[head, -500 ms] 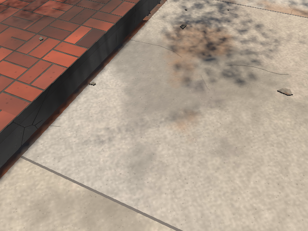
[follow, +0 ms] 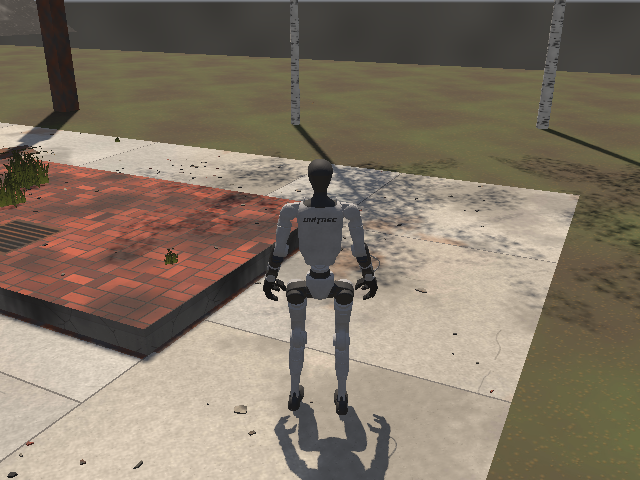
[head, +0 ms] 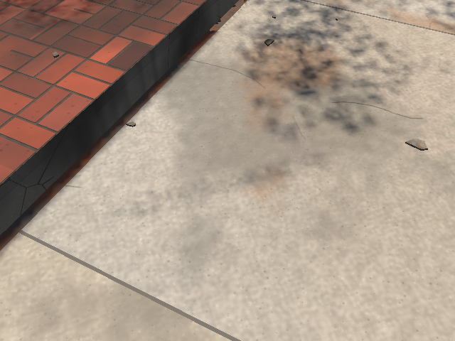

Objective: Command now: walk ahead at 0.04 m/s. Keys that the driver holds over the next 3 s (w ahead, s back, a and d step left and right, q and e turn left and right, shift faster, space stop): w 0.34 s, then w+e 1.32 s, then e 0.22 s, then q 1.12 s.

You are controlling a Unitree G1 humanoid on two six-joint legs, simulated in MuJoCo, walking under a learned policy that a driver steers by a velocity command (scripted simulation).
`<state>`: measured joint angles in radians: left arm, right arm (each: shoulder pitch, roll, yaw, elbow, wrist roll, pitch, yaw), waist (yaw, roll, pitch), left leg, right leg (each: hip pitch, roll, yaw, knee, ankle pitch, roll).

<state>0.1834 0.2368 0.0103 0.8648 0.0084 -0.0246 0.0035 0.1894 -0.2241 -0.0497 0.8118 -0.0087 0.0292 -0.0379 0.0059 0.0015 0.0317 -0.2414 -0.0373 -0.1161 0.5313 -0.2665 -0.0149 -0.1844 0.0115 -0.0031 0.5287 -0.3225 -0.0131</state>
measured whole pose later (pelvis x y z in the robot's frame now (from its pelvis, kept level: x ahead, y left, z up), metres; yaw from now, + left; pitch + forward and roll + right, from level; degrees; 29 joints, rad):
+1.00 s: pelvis +0.40 -0.03 +0.01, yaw -19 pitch +1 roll -1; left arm 0.29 0.27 0.07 0.77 -0.01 -0.06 -0.02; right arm 0.14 -0.30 -0.04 0.76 -0.01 -0.12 -0.01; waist 0.03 0.02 0.04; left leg -0.62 0.11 -0.09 1.05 -0.26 -0.02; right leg -0.23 0.15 0.05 0.36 -0.14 -0.12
